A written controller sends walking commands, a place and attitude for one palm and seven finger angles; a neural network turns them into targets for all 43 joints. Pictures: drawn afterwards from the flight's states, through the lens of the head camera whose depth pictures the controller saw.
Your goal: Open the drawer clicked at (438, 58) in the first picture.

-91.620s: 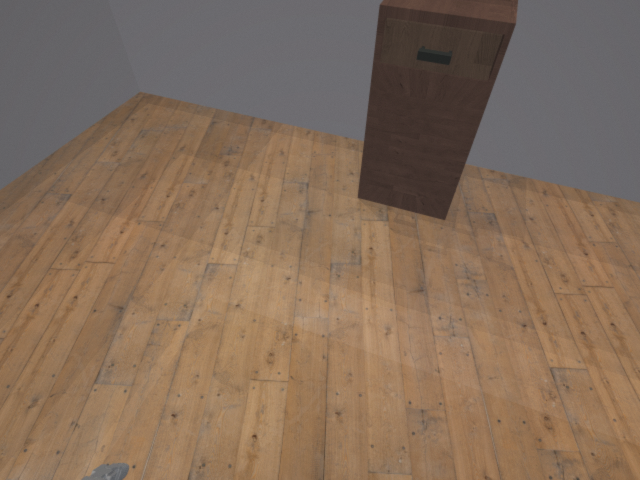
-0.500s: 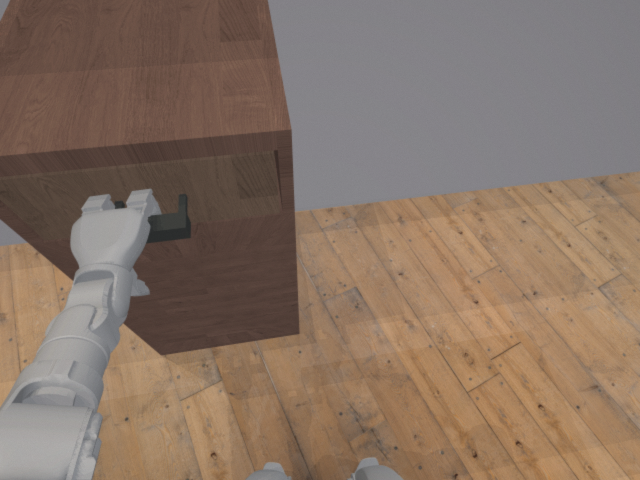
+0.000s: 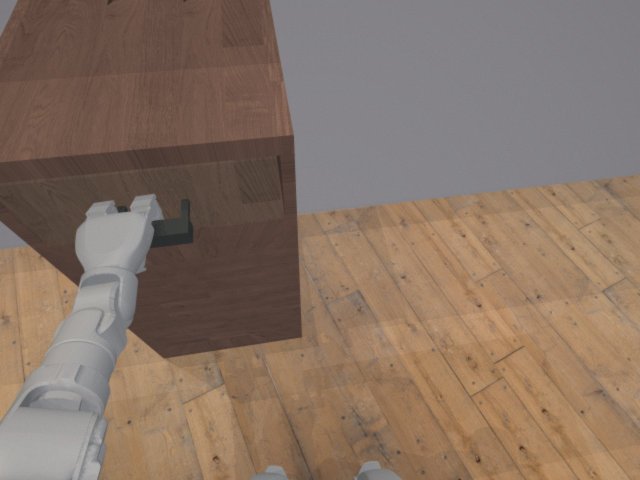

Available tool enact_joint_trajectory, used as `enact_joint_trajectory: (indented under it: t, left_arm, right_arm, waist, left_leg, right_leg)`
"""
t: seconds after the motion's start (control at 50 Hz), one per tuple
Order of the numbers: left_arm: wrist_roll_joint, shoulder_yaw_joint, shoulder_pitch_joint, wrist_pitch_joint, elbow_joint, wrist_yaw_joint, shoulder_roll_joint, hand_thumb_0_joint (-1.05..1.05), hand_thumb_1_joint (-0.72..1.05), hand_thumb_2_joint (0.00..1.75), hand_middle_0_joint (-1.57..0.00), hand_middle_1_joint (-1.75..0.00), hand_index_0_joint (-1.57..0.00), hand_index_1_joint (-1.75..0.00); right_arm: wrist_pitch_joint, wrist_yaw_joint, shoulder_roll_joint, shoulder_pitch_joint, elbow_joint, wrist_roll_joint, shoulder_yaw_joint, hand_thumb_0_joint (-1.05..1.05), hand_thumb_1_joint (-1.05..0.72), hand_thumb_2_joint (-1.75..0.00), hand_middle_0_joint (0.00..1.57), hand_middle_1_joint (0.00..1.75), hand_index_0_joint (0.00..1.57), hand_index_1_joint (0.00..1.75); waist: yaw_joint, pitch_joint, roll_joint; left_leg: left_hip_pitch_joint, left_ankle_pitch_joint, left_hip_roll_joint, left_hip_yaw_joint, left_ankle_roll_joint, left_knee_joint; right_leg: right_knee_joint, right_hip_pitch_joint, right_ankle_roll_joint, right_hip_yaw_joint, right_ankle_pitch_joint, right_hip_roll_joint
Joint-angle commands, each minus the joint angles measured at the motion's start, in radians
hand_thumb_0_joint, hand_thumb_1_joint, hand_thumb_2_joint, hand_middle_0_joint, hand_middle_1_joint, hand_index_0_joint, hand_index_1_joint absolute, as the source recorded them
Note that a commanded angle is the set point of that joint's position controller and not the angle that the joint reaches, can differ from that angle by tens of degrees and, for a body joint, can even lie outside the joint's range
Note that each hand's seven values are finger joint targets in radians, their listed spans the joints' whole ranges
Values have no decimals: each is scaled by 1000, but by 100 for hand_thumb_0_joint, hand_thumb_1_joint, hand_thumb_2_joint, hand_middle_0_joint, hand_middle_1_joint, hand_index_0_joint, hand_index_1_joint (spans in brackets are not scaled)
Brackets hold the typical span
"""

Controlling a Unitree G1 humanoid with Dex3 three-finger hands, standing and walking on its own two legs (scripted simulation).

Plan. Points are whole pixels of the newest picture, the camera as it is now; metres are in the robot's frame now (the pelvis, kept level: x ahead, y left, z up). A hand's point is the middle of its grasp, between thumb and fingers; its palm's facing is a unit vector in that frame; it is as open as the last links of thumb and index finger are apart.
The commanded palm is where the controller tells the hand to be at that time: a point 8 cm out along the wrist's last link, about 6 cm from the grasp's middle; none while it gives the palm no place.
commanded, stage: pull the drawer open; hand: left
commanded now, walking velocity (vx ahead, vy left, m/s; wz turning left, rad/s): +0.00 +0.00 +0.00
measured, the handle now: (153, 221) +0.45 +0.25 +0.00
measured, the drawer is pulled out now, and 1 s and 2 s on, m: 0.00 0.04 0.14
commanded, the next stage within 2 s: none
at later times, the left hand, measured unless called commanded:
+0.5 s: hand (132, 278) +0.38 +0.27 -0.02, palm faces -0.02 -0.05 -1.00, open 5.8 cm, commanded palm +0.36 +0.26 +0.04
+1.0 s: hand (131, 284) +0.37 +0.26 -0.02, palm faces -0.04 -0.06 -1.00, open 5.8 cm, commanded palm +0.32 +0.26 +0.04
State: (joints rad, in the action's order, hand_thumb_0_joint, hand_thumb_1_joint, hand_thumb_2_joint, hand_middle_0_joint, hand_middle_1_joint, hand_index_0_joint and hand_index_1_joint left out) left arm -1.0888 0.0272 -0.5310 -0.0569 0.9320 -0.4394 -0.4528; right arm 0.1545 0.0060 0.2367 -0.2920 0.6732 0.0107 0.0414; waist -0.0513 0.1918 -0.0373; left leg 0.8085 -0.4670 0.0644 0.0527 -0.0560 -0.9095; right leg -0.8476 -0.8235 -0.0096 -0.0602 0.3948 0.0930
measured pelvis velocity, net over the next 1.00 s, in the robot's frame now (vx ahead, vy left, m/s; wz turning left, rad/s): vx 0.00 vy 0.00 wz -0.03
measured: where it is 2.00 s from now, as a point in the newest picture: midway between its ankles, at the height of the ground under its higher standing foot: outside the picture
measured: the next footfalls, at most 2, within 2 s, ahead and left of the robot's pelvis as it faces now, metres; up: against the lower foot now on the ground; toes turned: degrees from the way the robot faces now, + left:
none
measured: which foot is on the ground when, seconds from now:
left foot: down 0.00-1.00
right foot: down 0.00-1.00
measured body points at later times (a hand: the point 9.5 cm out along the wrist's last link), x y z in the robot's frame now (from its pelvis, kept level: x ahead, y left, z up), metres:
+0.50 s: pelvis +0.02 +0.01 +0.01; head +0.10 +0.01 +0.45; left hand +0.37 +0.27 +0.03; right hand +0.12 -0.26 -0.12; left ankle -0.03 +0.08 -0.69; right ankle +0.00 -0.12 -0.69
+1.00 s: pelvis +0.00 +0.00 +0.01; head +0.08 +0.00 +0.45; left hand +0.36 +0.26 +0.03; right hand +0.08 -0.27 -0.12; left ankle -0.03 +0.08 -0.69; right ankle +0.00 -0.12 -0.69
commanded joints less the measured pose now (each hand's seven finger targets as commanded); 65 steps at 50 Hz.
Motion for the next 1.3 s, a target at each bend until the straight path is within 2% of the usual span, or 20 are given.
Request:
enact_joint_trajectory:
  t: [0.0, 0.08, 0.2, 0.26, 0.34, 0.36, 0.38, 0.42, 0.48, 0.62, 0.66, 0.78, 0.86, 0.94, 0.96, 1.06, 1.14, 1.2, 1.24, 1.28]
  left_arm:
    - [2, 66, -278, -15, -177, -30, -250, 0, 90, 90, -40, -135, -40, -135]
    - [24, 85, -123, -20, -239, -28, -230, 0, 90, 90, -40, -135, -40, -135]
    - [51, 62, 54, 2, -384, -31, -165, 0, 90, 90, -40, -135, -40, -135]
    - [55, 88, 124, 23, -458, -38, -181, 0, 90, 90, -40, -135, -40, -135]
    - [59, 60, 246, 57, -556, -44, -127, 0, 90, 90, -40, -135, -40, -135]
    - [52, 63, 85, 64, -533, -50, -163, 0, 90, 90, -40, -135, -40, -135]
    - [31, 77, -74, 61, -518, -58, -207, 0, 90, 90, -40, -135, -40, -135]
    - [13, 60, -38, 74, -460, -62, -175, 0, 90, 90, -40, -135, -40, -135]
    - [11, 61, -78, 82, -459, -59, -187, 0, 90, 90, -40, -135, -40, -135]
    - [16, 4, -155, 57, -422, -36, -138, 0, 90, 90, -40, -135, -40, -135]
    - [12, 47, -154, 47, -390, -38, -184, 0, 90, 90, -40, -135, -40, -135]
    - [-2, 51, -179, 12, -341, -47, -192, 0, 90, 90, -40, -135, -40, -135]
    - [24, 85, 15, 13, -366, -42, -197, 0, 90, 90, -40, -135, -40, -135]
    - [55, 59, 196, 26, -469, -44, -133, 0, 90, 90, -40, -135, -40, -135]
    - [63, 89, 240, 32, -479, -44, -159, 0, 90, 90, -40, -135, -40, -135]
    - [79, 98, 424, 64, -604, -53, -138, 0, 90, 90, -40, -135, -40, -135]
    - [71, 80, 584, 98, -740, -74, -89, 0, 90, 90, -40, -135, -40, -135]
    - [66, 36, 624, 136, -817, -86, -42, 0, 90, 90, -40, -135, -40, -135]
    - [66, 16, 656, 159, -840, -87, -20, 0, 90, 90, -40, -135, -40, -135]
    - [53, 17, 656, 168, -887, -87, -32, 0, 90, 90, -40, -135, -40, -135]
  right_arm:
    - [-21, 16, 162, -82, -76, 6, 61, 0, -90, -90, 20, 30, 20, 30]
    - [-20, 9, 154, -65, -98, 3, 66, 0, -90, -90, 20, 30, 20, 30]
    - [-33, 3, 153, -27, -126, -4, 68, 0, -90, -90, 20, 30, 20, 30]
    - [-41, 1, 156, -13, -133, -1, 69, 0, -90, -90, 20, 30, 20, 30]
    - [-56, -8, 151, 7, -147, 1, 71, 0, -90, -90, 20, 30, 20, 30]
    - [-53, 1, 161, 2, -120, 3, 66, 0, -90, -90, 20, 30, 20, 30]
    - [-50, 9, 168, -16, -99, 7, 64, 0, -90, -90, 20, 30, 20, 30]
    - [-51, 13, 158, -15, -101, 10, 66, 0, -90, -90, 20, 30, 20, 30]
    - [-48, 15, 157, -20, -98, 9, 65, 0, -90, -90, 20, 30, 20, 30]
    - [-44, 23, 143, -3, -107, 3, 58, 0, -90, -90, 20, 30, 20, 30]
    - [-41, 26, 150, -6, -101, 8, 56, 0, -90, -90, 20, 30, 20, 30]
    - [-44, 26, 142, -8, -95, 9, 55, 0, -90, -90, 20, 30, 20, 30]
    - [-45, 21, 145, 15, -120, 0, 56, 0, -90, -90, 20, 30, 20, 30]
    - [-57, 14, 139, 31, -149, -7, 61, 0, -90, -90, 20, 30, 20, 30]
    - [-60, 12, 144, 41, -149, -8, 58, 0, -90, -90, 20, 30, 20, 30]
    - [-79, 2, 149, 67, -164, -7, 60, 0, -90, -90, 20, 30, 20, 30]
    - [-95, -13, 142, 97, -184, -2, 62, 0, -90, -90, 20, 30, 20, 30]
    - [-103, -26, 141, 116, -189, 3, 59, 0, -90, -90, 20, 30, 20, 30]
    - [-106, -31, 138, 124, -193, 5, 56, 0, -90, -90, 20, 30, 20, 30]
    - [-106, -31, 136, 143, -203, 7, 50, 0, -90, -90, 20, 30, 20, 30]
  waist:
    - [3, 366, -37]
    - [36, 413, -23]
    - [41, 350, -41]
    - [51, 366, -29]
    - [55, 357, -35]
    - [8, 323, -30]
    - [-10, 302, -45]
    - [12, 322, -69]
    - [17, 364, -72]
    - [6, 347, -65]
    - [16, 357, -49]
    - [14, 358, -49]
    - [57, 365, -24]
    - [69, 354, -17]
    - [76, 340, -12]
    - [79, 308, 9]
    - [90, 290, -44]
    - [79, 254, -71]
    - [72, 247, -42]
    - [76, 251, -58]
  left_leg:
    - [-254, 536, -44, -24, 23, 79]
    - [-272, 597, -43, -33, 20, 84]
    - [-311, 662, -59, -25, 24, 108]
    - [-329, 723, -66, -16, 28, 114]
    - [-386, 793, -78, -8, 37, 114]
    - [-370, 774, -81, 1, 41, 105]
    - [-356, 721, -81, 8, 45, 103]
    - [-370, 703, -72, 0, 50, 99]
    - [-411, 767, -74, 12, 58, 91]
    - [-381, 671, -62, 1, 50, 96]
    - [-364, 667, -60, 2, 48, 91]
    - [-301, 554, -45, -20, 35, 83]
    - [-266, 527, -39, -28, 26, 110]
    - [-286, 557, -45, -36, 21, 127]
    - [-277, 568, -47, -31, 21, 133]
    - [-288, 601, -57, -29, 23, 149]
    - [-357, 689, -70, -14, 38, 149]
    - [-407, 744, -87, 11, 56, 144]
    - [-416, 740, -88, 12, 58, 139]
    - [-427, 734, -88, 17, 62, 142]
  right_leg:
    - [54, 219, -45, 52, -390, -22]
    - [58, 292, -42, 40, -458, -21]
    - [77, 303, -41, 38, -476, -20]
    - [75, 328, -41, 39, -507, -22]
    - [79, 327, -35, 45, -525, -24]
    - [75, 285, -32, 49, -515, -26]
    - [67, 238, -31, 57, -467, -27]
    - [64, 225, -37, 69, -421, -26]
    - [57, 230, -38, 70, -445, -27]
    - [70, 226, -39, 69, -408, -28]
    - [63, 233, -42, 64, -412, -27]
    - [58, 243, -43, 53, -399, -29]
    - [69, 326, -49, 40, -419, -28]
    - [86, 364, -46, 35, -449, -27]
    - [87, 376, -48, 30, -461, -28]
    - [92, 402, -43, 27, -499, -31]
    - [84, 367, -42, 40, -487, -33]
    - [76, 303, -40, 64, -434, -30]
    - [78, 302, -38, 70, -431, -30]
    - [73, 302, -39, 69, -421, -33]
